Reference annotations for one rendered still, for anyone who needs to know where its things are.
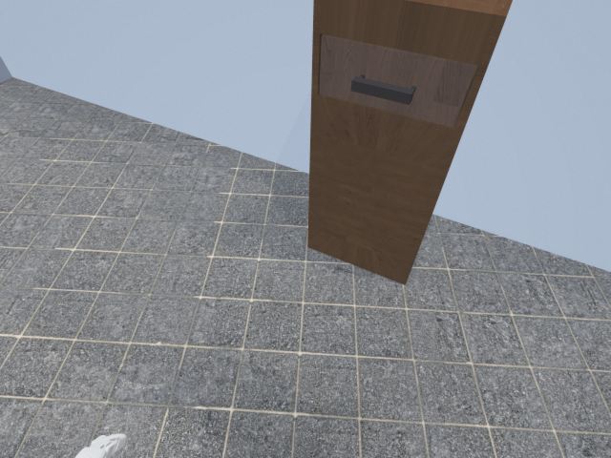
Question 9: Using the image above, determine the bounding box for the handle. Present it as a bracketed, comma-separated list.
[351, 74, 416, 105]

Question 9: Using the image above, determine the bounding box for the cabinet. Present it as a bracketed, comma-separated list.
[307, 0, 513, 285]

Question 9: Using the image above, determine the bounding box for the drawer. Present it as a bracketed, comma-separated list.
[319, 34, 478, 128]

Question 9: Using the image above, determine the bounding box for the robot left hand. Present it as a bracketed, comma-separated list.
[74, 434, 127, 458]

